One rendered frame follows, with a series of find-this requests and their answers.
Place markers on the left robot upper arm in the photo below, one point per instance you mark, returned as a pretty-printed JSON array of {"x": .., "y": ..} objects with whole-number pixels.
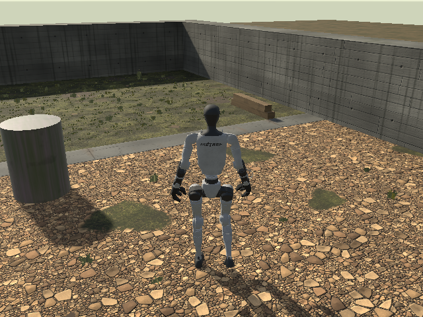
[{"x": 187, "y": 150}]

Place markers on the robot head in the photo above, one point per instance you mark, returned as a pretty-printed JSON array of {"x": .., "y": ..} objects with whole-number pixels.
[{"x": 211, "y": 115}]

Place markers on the robot right shin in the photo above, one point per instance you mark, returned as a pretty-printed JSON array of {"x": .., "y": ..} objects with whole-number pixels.
[{"x": 227, "y": 237}]

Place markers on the left robot hand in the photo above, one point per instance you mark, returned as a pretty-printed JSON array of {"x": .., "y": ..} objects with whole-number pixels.
[{"x": 177, "y": 191}]

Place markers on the robot left forearm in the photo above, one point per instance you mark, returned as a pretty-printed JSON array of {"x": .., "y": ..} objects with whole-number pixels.
[{"x": 179, "y": 176}]

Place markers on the robot right forearm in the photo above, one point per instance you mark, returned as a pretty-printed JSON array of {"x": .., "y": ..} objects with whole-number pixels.
[{"x": 243, "y": 175}]

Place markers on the right robot upper arm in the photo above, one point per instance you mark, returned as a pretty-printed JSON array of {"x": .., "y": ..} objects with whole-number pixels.
[{"x": 235, "y": 149}]

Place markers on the right robot hand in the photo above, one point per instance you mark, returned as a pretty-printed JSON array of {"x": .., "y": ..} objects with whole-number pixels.
[{"x": 241, "y": 187}]

